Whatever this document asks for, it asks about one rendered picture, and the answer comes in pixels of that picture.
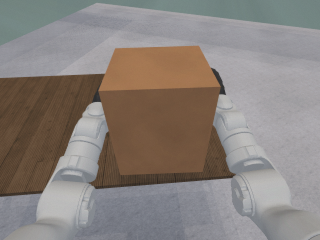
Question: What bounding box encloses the right robot hand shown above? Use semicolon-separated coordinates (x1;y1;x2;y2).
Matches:
211;68;226;95

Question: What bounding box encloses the robot right upper arm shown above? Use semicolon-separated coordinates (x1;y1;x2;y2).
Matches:
231;168;320;240

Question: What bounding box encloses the table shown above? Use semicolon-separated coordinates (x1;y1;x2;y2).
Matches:
0;73;236;197

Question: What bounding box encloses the carton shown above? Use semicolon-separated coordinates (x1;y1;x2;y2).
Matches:
98;45;221;175

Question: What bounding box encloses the robot left upper arm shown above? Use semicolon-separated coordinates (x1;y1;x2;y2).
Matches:
4;180;96;240

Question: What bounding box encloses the left robot forearm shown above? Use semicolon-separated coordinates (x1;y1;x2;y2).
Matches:
36;102;109;220

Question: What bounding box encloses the right robot forearm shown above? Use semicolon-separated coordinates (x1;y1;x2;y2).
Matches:
213;94;292;204

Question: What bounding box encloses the left robot hand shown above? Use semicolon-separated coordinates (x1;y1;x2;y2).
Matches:
92;81;102;103

